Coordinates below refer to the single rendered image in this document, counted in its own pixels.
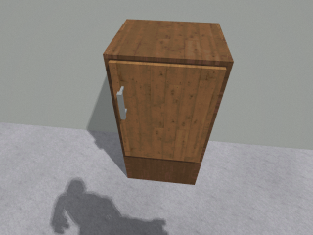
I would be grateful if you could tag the cupboard door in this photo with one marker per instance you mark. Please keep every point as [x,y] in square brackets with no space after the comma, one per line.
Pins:
[169,107]

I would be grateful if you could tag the handle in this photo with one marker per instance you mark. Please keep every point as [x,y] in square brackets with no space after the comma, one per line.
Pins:
[120,101]

